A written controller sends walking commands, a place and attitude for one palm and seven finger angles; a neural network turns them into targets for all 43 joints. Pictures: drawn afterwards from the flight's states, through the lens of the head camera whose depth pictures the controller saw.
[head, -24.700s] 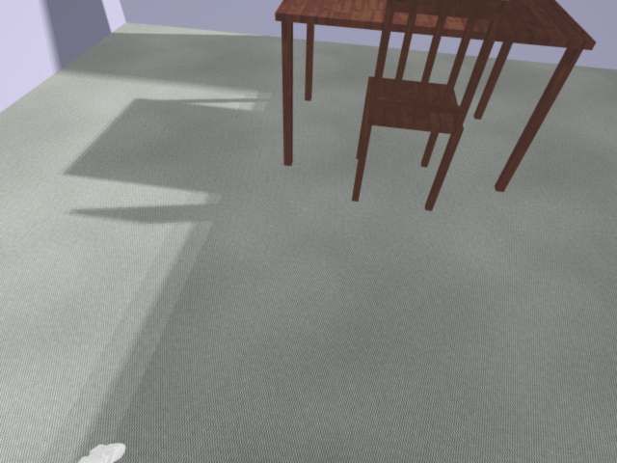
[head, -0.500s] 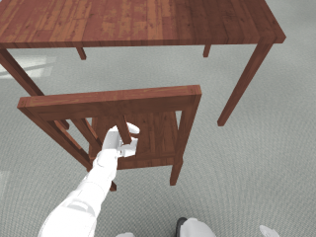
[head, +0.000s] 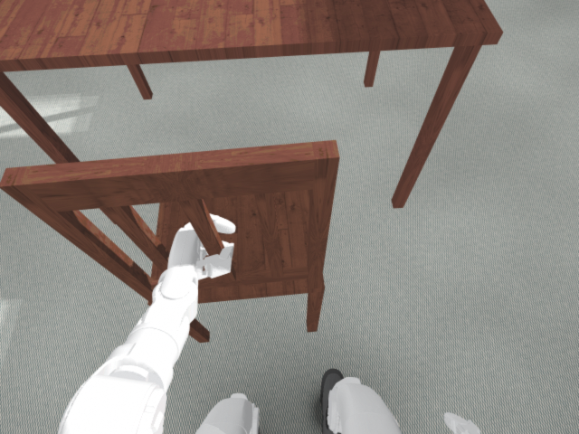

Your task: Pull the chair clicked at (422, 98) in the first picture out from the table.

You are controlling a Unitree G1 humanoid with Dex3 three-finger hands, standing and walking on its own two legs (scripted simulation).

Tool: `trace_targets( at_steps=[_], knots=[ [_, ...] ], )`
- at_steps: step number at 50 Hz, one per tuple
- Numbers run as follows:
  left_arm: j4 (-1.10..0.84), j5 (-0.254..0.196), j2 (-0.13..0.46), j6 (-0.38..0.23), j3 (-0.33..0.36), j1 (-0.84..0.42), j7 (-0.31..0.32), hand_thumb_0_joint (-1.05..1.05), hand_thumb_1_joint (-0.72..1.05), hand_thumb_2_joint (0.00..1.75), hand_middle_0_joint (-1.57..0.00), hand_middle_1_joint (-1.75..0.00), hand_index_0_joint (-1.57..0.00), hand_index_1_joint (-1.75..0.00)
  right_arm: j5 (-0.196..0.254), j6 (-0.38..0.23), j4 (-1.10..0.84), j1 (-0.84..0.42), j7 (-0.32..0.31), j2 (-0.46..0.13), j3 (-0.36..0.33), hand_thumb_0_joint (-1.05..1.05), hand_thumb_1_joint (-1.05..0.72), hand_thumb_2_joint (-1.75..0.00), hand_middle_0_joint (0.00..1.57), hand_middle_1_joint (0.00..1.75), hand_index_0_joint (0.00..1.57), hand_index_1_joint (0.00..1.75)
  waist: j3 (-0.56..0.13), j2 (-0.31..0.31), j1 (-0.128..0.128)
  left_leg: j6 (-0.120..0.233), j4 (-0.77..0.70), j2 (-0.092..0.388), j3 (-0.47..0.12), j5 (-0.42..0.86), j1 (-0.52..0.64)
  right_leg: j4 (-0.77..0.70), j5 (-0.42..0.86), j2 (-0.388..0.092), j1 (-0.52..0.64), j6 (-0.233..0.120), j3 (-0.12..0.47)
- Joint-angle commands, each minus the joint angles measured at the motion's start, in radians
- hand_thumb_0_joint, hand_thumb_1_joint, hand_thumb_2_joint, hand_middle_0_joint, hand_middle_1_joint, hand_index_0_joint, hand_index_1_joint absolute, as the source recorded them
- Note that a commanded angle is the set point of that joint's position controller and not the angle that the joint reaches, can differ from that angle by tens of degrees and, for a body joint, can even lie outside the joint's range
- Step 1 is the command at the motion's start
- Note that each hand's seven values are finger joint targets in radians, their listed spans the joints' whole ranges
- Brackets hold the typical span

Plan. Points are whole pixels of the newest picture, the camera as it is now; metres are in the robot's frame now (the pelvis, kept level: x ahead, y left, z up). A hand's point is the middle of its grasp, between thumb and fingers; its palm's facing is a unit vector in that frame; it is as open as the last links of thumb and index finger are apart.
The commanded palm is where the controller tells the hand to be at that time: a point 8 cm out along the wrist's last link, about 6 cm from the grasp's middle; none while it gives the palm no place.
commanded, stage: step backward, pulling the chair out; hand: left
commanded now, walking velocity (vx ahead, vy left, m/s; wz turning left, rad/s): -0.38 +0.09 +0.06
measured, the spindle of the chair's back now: (213, 244) +0.39 +0.12 -0.06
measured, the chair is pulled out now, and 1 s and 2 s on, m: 0.25 0.39 0.53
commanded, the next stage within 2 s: stop walking, hand still on the chair in 2.00 s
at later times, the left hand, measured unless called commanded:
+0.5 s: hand (210, 303) +0.30 +0.12 -0.06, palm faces -0.07 -0.98 -0.17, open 5.6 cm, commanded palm +0.30 +0.17 -0.05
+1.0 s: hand (204, 344) +0.24 +0.12 -0.06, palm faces -0.04 -0.98 -0.18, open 5.6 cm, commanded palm +0.25 +0.17 -0.05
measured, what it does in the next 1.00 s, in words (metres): walks backwards: left foot, then right foot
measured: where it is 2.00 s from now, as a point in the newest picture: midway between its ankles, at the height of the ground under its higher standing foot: outside the picture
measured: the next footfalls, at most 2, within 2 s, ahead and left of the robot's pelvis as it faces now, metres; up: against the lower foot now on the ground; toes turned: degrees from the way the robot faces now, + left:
left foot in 0.12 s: -0.02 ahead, +0.14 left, +0.00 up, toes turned +4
right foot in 0.30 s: +0.05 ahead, -0.12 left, +0.00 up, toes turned +0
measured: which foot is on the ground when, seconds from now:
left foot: up 0.00-0.10, down 0.12-1.00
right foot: down 0.00-0.20, up 0.22-0.28, down 0.30-0.86, up 0.88-0.96, down 0.98-1.00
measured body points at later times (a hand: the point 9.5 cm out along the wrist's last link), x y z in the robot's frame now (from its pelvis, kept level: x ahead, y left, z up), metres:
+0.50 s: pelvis -0.07 +0.01 +0.01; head +0.03 +0.01 +0.45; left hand +0.30 +0.17 -0.04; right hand +0.04 -0.24 -0.13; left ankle -0.05 +0.14 -0.72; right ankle +0.04 -0.12 -0.72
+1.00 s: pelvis -0.13 +0.00 +0.01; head -0.04 +0.00 +0.45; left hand +0.24 +0.17 -0.04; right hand -0.06 -0.26 -0.13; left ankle -0.11 +0.13 -0.72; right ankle -0.08 -0.12 -0.72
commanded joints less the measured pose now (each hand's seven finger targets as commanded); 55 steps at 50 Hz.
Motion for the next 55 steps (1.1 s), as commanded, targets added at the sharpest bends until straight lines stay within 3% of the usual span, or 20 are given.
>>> trace_targets(
  at_steps=[1,6,10,12,15,17,19,21,23,26,28,32,34,36,39,42,46,49,52,55],
  knots=[
    [-0.141,0.023,0.194,-0.036,0.028,-0.295,0.024,0.0,0.9,0.9,-0.5,-1.45,-0.5,-1.45,0.0,-0.049,-0.069,0.042,-0.016,-0.136,-0.033,0.0,-0.9,-0.9,0.2,0.3,0.2,0.3,-0.514,-0.178,0.047,0.005,0.022,0.011,-0.007,-0.037,0.103,-0.249,-0.066,-0.282,0.344,-0.056,0.216],
    [-0.164,-0.008,0.142,-0.017,-0.035,-0.293,0.015,0.0,0.9,0.9,-0.5,-1.45,-0.5,-1.45,0.012,-0.053,-0.06,0.095,-0.034,-0.17,-0.027,0.0,-0.9,-0.9,0.2,0.3,0.2,0.3,-0.483,-0.099,0.029,0.033,-0.443,0.029,0.038,0.114,0.221,-0.205,-0.143,-0.205,0.335,0.031,0.148],
    [-0.316,-0.003,0.107,-0.027,-0.062,-0.388,-0.001,0.0,0.9,0.9,-0.5,-1.45,-0.5,-1.45,-0.018,-0.034,-0.143,0.007,-0.038,-0.169,-0.035,0.0,-0.9,-0.9,0.2,0.3,0.2,0.3,-0.407,0.328,0.06,0.144,-0.569,0.249,-0.179,0.356,-0.018,0.21,-0.2,-0.04,0.403,0.055,0.091],
    [-0.274,-0.001,0.11,-0.019,-0.037,-0.388,-0.001,0.0,0.9,0.9,-0.5,-1.45,-0.5,-1.45,-0.013,-0.026,-0.125,0.044,-0.034,-0.161,-0.052,0.0,-0.9,-0.9,0.2,0.3,0.2,0.3,-0.417,0.201,0.053,0.145,-0.432,0.276,-0.17,0.711,0.132,0.188,-0.172,-0.02,0.351,0.044,0.12],
    [-0.216,-0.002,0.099,-0.018,-0.05,-0.413,0.0,0.0,0.9,0.9,-0.5,-1.45,-0.5,-1.45,0.007,-0.04,-0.1,0.121,-0.027,-0.165,-0.071,0.0,-0.9,-0.9,0.2,0.3,0.2,0.3,-0.532,-0.136,0.02,0.021,-0.172,0.143,-0.031,0.815,0.245,-0.063,0.541,-0.12,0.502,-0.009,0.178],
    [-0.165,0.004,0.075,-0.04,-0.091,-0.389,-0.017,0.0,0.9,0.9,-0.5,-1.45,-0.5,-1.45,0.0,-0.051,-0.074,0.107,-0.023,-0.158,-0.057,0.0,-0.9,-0.9,0.2,0.3,0.2,0.3,-0.465,-0.129,0.028,-0.023,-0.112,0.054,-0.023,0.179,0.117,-0.108,0.62,-0.259,0.471,-0.083,0.272],
    [-0.157,0.003,0.15,-0.034,-0.039,-0.377,-0.013,0.0,0.9,0.9,-0.5,-1.45,-0.5,-1.45,0.003,-0.045,-0.055,0.081,-0.036,-0.16,-0.05,0.0,-0.9,-0.9,0.2,0.3,0.2,0.3,-0.517,-0.135,0.05,-0.013,-0.147,0.045,-0.025,0.045,0.107,-0.117,0.498,-0.282,0.46,-0.07,0.276],
    [-0.153,-0.001,0.146,-0.025,-0.048,-0.379,-0.01,0.0,0.9,0.9,-0.5,-1.45,-0.5,-1.45,0.005,-0.047,-0.037,0.083,-0.043,-0.164,-0.039,0.0,-0.9,-0.9,0.2,0.3,0.2,0.3,-0.533,-0.094,0.04,-0.001,-0.304,0.066,-0.011,0.172,0.184,-0.085,0.379,-0.237,0.416,-0.027,0.224],
    [-0.173,-0.002,0.121,-0.031,-0.062,-0.393,-0.01,0.0,0.9,0.9,-0.5,-1.45,-0.5,-1.45,0.0,-0.047,-0.055,0.07,-0.054,-0.183,-0.045,0.0,-0.9,-0.9,0.2,0.3,0.2,0.3,-0.534,0.005,0.034,0.04,-0.418,0.138,-0.057,0.53,0.244,-0.001,0.196,-0.09,0.345,0.056,0.125],
    [-0.2,-0.002,0.103,-0.04,-0.057,-0.437,-0.011,0.0,0.9,0.9,-0.5,-1.45,-0.5,-1.45,-0.017,-0.033,-0.08,0.034,-0.043,-0.151,-0.043,0.0,-0.9,-0.9,0.2,0.3,0.2,0.3,-0.489,0.203,0.049,0.107,-0.445,0.246,-0.129,0.626,0.176,0.164,-0.138,-0.014,0.301,0.063,0.099],
    [-0.199,0.003,0.108,-0.046,-0.041,-0.435,-0.007,0.0,0.9,0.9,-0.5,-1.45,-0.5,-1.45,-0.019,-0.038,-0.087,0.029,-0.036,-0.143,-0.045,0.0,-0.9,-0.9,0.2,0.3,0.2,0.3,-0.456,0.155,0.06,0.119,-0.409,0.262,-0.129,0.627,0.149,0.137,-0.211,-0.009,0.302,0.052,0.108],
    [-0.183,0.013,0.166,-0.063,-0.016,-0.417,0.002,0.0,0.9,0.9,-0.5,-1.45,-0.5,-1.45,-0.003,-0.047,-0.072,0.066,-0.041,-0.144,-0.062,0.0,-0.9,-0.9,0.2,0.3,0.2,0.3,-0.543,-0.089,0.031,0.017,-0.241,0.132,0.01,0.471,0.143,-0.021,0.263,-0.143,0.407,0.018,0.232],
    [-0.161,0.012,0.206,-0.068,0.0,-0.382,0.005,0.0,0.9,0.9,-0.5,-1.45,-0.5,-1.45,0.006,-0.055,-0.065,0.064,-0.042,-0.138,-0.063,0.0,-0.9,-0.9,0.2,0.3,0.2,0.3,-0.53,-0.217,0.044,-0.01,-0.109,0.025,0.044,0.053,0.153,-0.201,0.027,-0.258,0.299,-0.034,0.342],
    [-0.116,0.013,0.219,-0.057,0.011,-0.336,0.008,0.0,0.9,0.9,-0.5,-1.45,-0.5,-1.45,0.005,-0.062,-0.057,0.051,-0.039,-0.146,-0.059,0.0,-0.9,-0.9,0.2,0.3,0.2,0.3,-0.497,-0.189,0.064,-0.004,-0.025,0.007,0.012,-0.023,0.136,-0.259,-0.094,-0.292,0.261,-0.059,0.364],
    [-0.124,0.015,0.2,-0.052,0.005,-0.362,0.003,0.0,0.9,0.9,-0.5,-1.45,-0.5,-1.45,0.0,-0.072,-0.04,0.071,-0.035,-0.145,-0.036,0.0,-0.9,-0.9,0.2,0.3,0.2,0.3,-0.513,-0.171,0.04,0.008,-0.2,0.025,0.015,0.054,0.191,-0.201,-0.045,-0.237,0.28,-0.017,0.254],
    [-0.142,0.003,0.158,-0.049,-0.017,-0.366,0.003,0.0,0.9,0.9,-0.5,-1.45,-0.5,-1.45,-0.003,-0.071,-0.069,0.063,-0.05,-0.201,-0.05,0.0,-0.9,-0.9,0.2,0.3,0.2,0.3,-0.463,0.099,0.045,0.085,-0.467,0.19,-0.137,0.408,0.158,0.064,-0.064,-0.037,0.271,0.071,0.115],
    [-0.211,0.0,0.119,-0.048,-0.032,-0.447,-0.007,0.0,0.9,0.9,-0.5,-1.45,-0.5,-1.45,-0.019,-0.06,-0.089,0.047,-0.032,-0.149,-0.049,0.0,-0.9,-0.9,0.2,0.3,0.2,0.3,-0.439,0.195,0.058,0.156,-0.416,0.309,-0.177,0.696,0.175,0.206,-0.301,-0.001,0.249,0.048,0.133],
    [-0.173,0.012,0.118,-0.065,-0.032,-0.433,-0.004,0.0,0.9,0.9,-0.5,-1.45,-0.5,-1.45,-0.012,-0.068,-0.058,0.112,-0.017,-0.162,-0.065,0.0,-0.9,-0.9,0.2,0.3,0.2,0.3,-0.51,0.052,0.028,0.077,-0.224,0.246,-0.097,0.97,0.328,-0.034,0.248,-0.048,0.358,0.029,0.168],
    [-0.154,0.017,0.186,-0.078,-0.008,-0.43,0.001,0.0,0.9,0.9,-0.5,-1.45,-0.5,-1.45,-0.005,-0.065,-0.041,0.125,-0.031,-0.173,-0.069,0.0,-0.9,-0.9,0.2,0.3,0.2,0.3,-0.574,-0.077,0.014,-0.008,-0.186,0.134,0.001,0.609,0.192,-0.03,0.642,-0.175,0.523,-0.029,0.268],
    [-0.107,0.009,0.227,-0.058,0.015,-0.344,-0.002,0.0,0.9,0.9,-0.5,-1.45,-0.5,-1.45,0.0,-0.067,-0.055,0.07,-0.041,-0.167,-0.063,0.0,-0.9,-0.9,0.2,0.3,0.2,0.3,-0.559,-0.06,0.044,-0.014,-0.131,0.069,-0.011,0.126,0.132,-0.087,0.564,-0.269,0.473,-0.062,0.319]
  ],
)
